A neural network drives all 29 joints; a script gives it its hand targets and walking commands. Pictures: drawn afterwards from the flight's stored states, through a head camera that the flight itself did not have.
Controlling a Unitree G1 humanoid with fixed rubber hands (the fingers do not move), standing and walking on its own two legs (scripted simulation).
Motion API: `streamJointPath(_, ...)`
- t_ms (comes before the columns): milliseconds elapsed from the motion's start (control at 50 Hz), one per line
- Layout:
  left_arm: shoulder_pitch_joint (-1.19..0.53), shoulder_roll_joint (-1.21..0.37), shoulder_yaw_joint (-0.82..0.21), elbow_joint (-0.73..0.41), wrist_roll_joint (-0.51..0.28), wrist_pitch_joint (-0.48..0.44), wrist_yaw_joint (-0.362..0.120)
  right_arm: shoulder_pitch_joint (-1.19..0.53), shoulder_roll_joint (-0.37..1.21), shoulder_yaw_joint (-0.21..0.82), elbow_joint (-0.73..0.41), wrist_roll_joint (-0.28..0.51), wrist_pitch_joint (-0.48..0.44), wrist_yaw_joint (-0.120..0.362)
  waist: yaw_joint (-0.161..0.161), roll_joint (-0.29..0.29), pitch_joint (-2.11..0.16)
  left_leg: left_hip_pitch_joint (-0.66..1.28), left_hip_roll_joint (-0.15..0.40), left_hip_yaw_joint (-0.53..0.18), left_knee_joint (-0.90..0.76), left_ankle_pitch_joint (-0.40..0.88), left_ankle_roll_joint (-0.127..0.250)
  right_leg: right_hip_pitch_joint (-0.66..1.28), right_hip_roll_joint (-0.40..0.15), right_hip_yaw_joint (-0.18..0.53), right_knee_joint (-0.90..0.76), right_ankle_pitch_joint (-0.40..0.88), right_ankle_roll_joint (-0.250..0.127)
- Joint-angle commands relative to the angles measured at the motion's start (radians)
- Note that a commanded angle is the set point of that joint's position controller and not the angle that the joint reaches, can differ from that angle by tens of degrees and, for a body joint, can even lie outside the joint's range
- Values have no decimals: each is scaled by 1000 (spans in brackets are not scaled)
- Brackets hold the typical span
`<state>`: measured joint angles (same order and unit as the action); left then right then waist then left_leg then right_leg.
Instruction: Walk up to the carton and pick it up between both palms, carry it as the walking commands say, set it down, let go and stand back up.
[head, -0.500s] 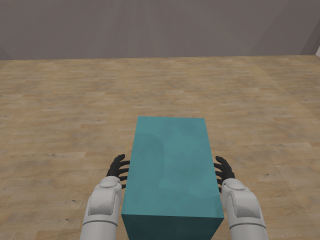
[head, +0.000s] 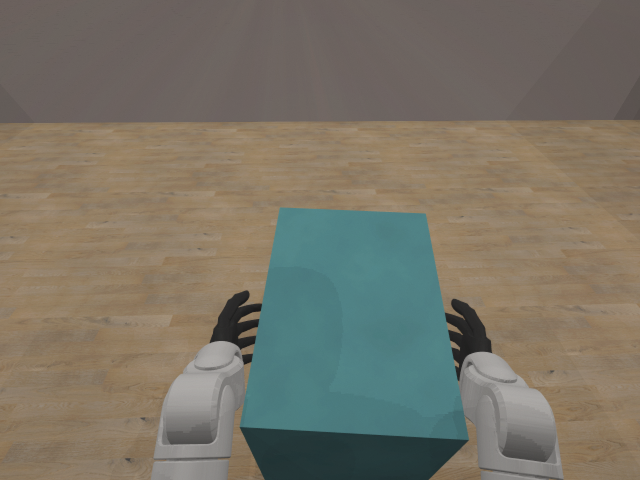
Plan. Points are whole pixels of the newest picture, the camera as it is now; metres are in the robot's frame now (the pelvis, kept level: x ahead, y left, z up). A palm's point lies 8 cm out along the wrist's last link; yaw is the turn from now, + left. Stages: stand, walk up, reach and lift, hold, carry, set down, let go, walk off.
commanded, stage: carry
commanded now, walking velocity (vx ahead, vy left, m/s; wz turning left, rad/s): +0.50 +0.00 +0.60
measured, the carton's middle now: (346, 349) +0.32 -0.01 +0.04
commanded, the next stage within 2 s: none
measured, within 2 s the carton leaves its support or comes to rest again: neither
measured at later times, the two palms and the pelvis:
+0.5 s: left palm (189, 252) +0.46 +0.23 +0.09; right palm (366, 234) +0.52 -0.05 +0.08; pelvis +0.26 +0.04 +0.00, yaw +16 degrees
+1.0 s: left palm (119, 190) +0.68 +0.44 +0.06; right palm (251, 161) +0.82 +0.19 +0.06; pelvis +0.55 +0.20 -0.01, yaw +31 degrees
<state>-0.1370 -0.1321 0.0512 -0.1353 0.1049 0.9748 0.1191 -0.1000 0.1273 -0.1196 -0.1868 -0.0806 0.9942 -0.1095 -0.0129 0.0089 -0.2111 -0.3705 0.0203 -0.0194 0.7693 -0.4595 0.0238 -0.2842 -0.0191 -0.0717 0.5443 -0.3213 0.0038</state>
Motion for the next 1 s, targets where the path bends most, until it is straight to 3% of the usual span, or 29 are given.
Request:
streamJointPath(0, -364, -893, -570, -218, -264, 54, -114, -577, 874, 764, -223, 354, 62, 152, 48, -116, -31, -441, 70, 39, 123, -17, 6, 369, -394, 411, -321, 7, -190)
streamJointPath(80, -305, -828, -541, -319, -290, 116, -67, -448, 824, 700, -312, 336, 117, 94, 42, -180, -67, -191, -20, 164, -160, 130, 15, 238, -283, 100, -264, 105, -93)
streamJointPath(120, -293, -811, -562, -382, -299, 133, -47, -391, 815, 678, -337, 325, 135, 79, 13, -114, -93, 61, -66, 234, -417, 262, 26, 148, -226, -36, -136, 107, -41)
streamJointPath(140, -306, -809, -574, -406, -306, 145, -44, -347, 814, 660, -321, 313, 147, 68, -1, -56, -158, 271, -58, 205, -361, 256, 45, 45, -197, -98, -12, 175, 2)
streamJointPath(160, -297, -796, -582, -410, -310, 162, -44, -309, 805, 641, -305, 304, 156, 58, -26, 66, -193, 457, 74, -44, -414, 112, 115, -144, -149, -153, 217, 175, 47)
streamJointPath(180, -300, -750, -609, -466, -319, 171, -51, -233, 786, 630, -293, 282, 155, 44, -36, 269, -190, 614, 275, -450, -435, 302, 257, -409, -35, -148, 468, 46, 102)
streamJointPath(200, -284, -763, -618, -469, -328, 168, -58, -240, 806, 653, -328, 294, 148, 39, -33, 242, -176, 686, 316, -556, -444, 533, 306, -560, -2, -36, 563, -236, 82)
streamJointPath(240, -278, -810, -620, -449, -344, 165, -68, -335, 813, 683, -422, 309, 138, 37, -29, 54, -163, 669, 301, -414, -376, 760, 264, -602, -71, 41, 583, -228, 68)
streamJointPath(260, -311, -829, -616, -452, -352, 159, -70, -363, 836, 688, -425, 312, 136, 38, -28, 10, -116, 555, 298, -364, -414, 647, 243, -553, -91, 46, 459, -250, 67)
streamJointPath(300, -249, -835, -600, -438, -344, 149, -67, -313, 844, 710, -413, 314, 136, 43, -21, 25, -71, 400, 235, -236, -453, 585, 201, -406, -64, -9, 251, -203, 59)
streamJointPath(320, -253, -861, -623, -464, -355, 141, -67, -329, 854, 721, -438, 328, 125, 47, -22, 114, -67, 374, 211, -229, -463, 576, 188, -363, -41, -33, 187, -136, 56)
streamJointPath(380, -186, -842, -621, -470, -332, 130, -49, -275, 812, 722, -468, 343, 122, 53, -18, 189, -117, 330, 173, -151, -422, 609, 155, -217, 0, -90, 22, 106, 47)
streamJointPath(420, -177, -825, -599, -480, -321, 126, -42, -297, 796, 741, -509, 356, 125, 53, 10, 73, -164, 105, 90, -19, -270, 550, 96, 172, 13, -135, -149, 192, 34)
streamJointPath(440, -120, -803, -574, -450, -301, 134, -34, -303, 788, 745, -493, 359, 139, 56, 29, 11, -218, -103, 52, 31, -151, 449, 63, 441, -67, -42, -141, 139, 10)
streamJointPath(460, -88, -771, -546, -419, -278, 139, -27, -298, 751, 732, -475, 348, 152, 53, 53, -182, -238, -287, -14, 105, 100, 196, 30, 550, -302, 249, -259, -134, -62)
streamJointPath(480, -78, -758, -544, -384, -270, 142, -19, -296, 712, 744, -493, 344, 160, 56, 46, -309, -221, -455, -65, 103, 317, -103, 18, 576, -544, 638, -346, -126, -179)
streamJointPath(500, -89, -751, -534, -393, -270, 141, -19, -303, 714, 748, -470, 353, 166, 62, 45, -217, -199, -474, 27, 11, 390, -57, 20, 539, -539, 600, -313, -56, -217)
streamJointPath(560, -183, -812, -565, -422, -291, 135, -36, -326, 781, 730, -418, 350, 155, 76, 43, -12, -71, -418, 101, 3, 307, 96, 13, 325, -430, 288, -342, 71, -130)
streamJointPath(600, -208, -819, -580, -423, -320, 142, -49, -305, 784, 707, -403, 314, 152, 65, 38, -113, -23, -354, 87, 63, 213, 121, 3, 249, -399, 143, -370, 52, -99)
streamJointPath(680, -250, -778, -606, -458, -369, 148, -70, -272, 779, 661, -381, 266, 141, 42, 33, -159, 33, -270, 39, 160, 7, 250, 0, 239, -326, -85, -344, 349, -44)
streamJointPath(740, -252, -782, -620, -490, -389, 147, -75, -249, 793, 666, -404, 258, 140, 35, 32, -158, 13, -199, -16, 243, -125, 322, 20, 322, -304, -166, -291, 573, -10)
streamJointPath(780, -236, -768, -615, -476, -385, 152, -80, -261, 776, 668, -423, 257, 142, 29, 25, -176, 40, -129, -65, 299, -210, 354, 38, 340, -292, -225, -197, 863, 8)
streamJointPath(820, -206, -752, -599, -483, -377, 156, -83, -239, 774, 687, -427, 265, 147, 29, -6, -234, -81, 118, -149, 346, -290, 377, 85, 338, -253, -288, 33, 1019, 52)
streamJointPath(840, -230, -739, -610, -510, -370, 155, -83, -238, 771, 687, -438, 280, 144, 33, -37, -148, -164, 294, -179, 346, -304, 361, 106, 263, -229, -299, 219, 972, 59)
streamJointPath(860, -260, -714, -611, -537, -358, 156, -82, -229, 799, 694, -424, 292, 146, 38, -84, -107, -215, 567, -34, 75, -272, 314, 222, -44, -195, -268, 457, 737, 96)
streamJointPath(880, -220, -749, -633, -551, -351, 160, -91, -251, 808, 717, -430, 312, 144, 42, -70, 236, -265, 813, 207, -438, -388, 499, 369, -409, -56, -210, 823, 32, 146)
streamJointPath(900, -214, -763, -640, -528, -343, 153, -93, -239, 821, 725, -410, 320, 140, 50, -41, 186, -262, 830, 292, -544, -397, 822, 394, -551, -29, 6, 911, -254, 121)
streamJointPath(940, -158, -829, -605, -442, -321, 135, -93, -332, 861, 765, -456, 353, 128, 72, -22, -64, -230, 675, 295, -397, -357, 952, 302, -530, -109, 124, 836, -196, 86)
streamJointPath(980, -173, -885, -608, -464, -309, 104, -101, -311, 930, 802, -443, 372, 112, 94, -13, -75, -166, 519, 254, -263, -382, 911, 242, -421, -143, 100, 567, -146, 79)
